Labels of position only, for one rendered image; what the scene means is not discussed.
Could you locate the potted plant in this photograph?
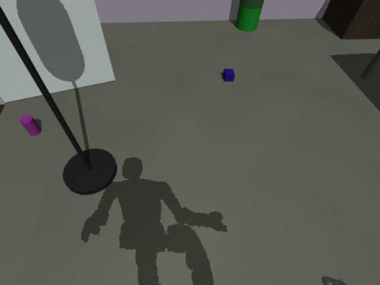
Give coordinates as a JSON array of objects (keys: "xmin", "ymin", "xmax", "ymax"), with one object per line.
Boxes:
[{"xmin": 236, "ymin": 0, "xmax": 264, "ymax": 31}]

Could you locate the floor lamp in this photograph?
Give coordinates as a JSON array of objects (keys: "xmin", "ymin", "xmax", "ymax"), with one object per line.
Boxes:
[{"xmin": 0, "ymin": 6, "xmax": 117, "ymax": 195}]

